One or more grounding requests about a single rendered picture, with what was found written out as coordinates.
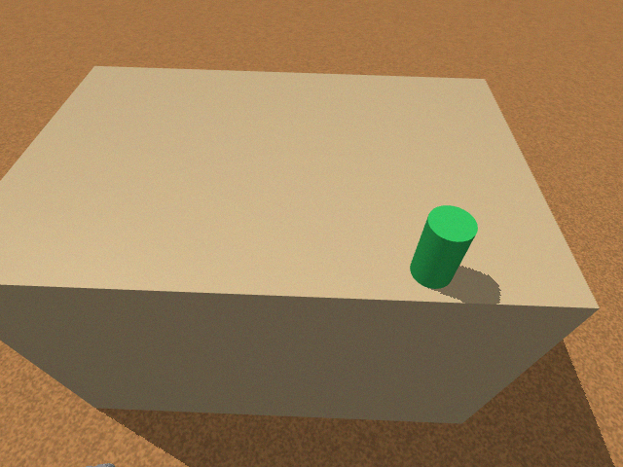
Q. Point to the can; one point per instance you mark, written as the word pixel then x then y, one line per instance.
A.
pixel 445 239

